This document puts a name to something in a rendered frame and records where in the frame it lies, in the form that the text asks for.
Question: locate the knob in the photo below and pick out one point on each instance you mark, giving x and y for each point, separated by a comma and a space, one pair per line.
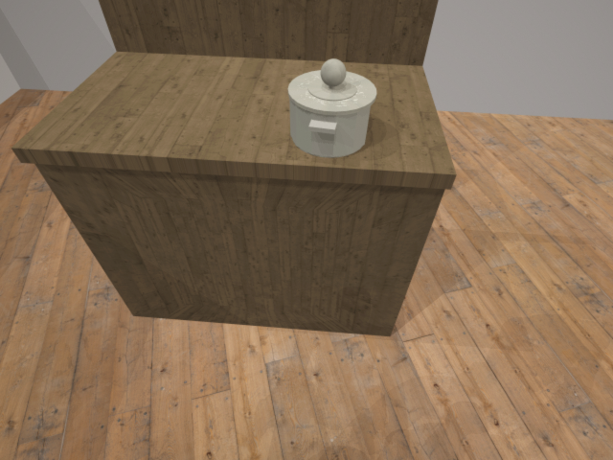
333, 72

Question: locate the lid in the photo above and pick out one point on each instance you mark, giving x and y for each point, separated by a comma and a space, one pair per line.
354, 94

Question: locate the pot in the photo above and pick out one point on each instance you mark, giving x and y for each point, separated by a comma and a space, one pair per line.
328, 135

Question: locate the table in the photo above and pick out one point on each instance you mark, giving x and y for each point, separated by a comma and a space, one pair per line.
174, 161

